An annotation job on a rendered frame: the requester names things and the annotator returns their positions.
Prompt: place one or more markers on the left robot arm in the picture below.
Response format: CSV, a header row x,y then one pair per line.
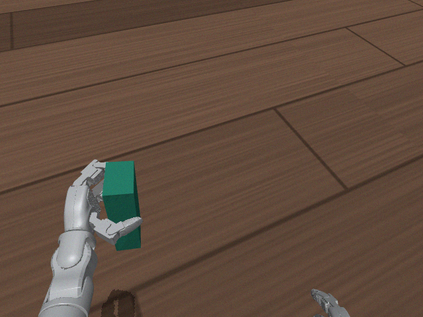
x,y
73,264

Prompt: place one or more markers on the right robot hand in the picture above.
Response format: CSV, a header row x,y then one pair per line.
x,y
329,304

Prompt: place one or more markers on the left robot hand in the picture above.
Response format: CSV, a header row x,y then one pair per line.
x,y
82,209

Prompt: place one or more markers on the carton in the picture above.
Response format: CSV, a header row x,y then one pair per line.
x,y
121,200

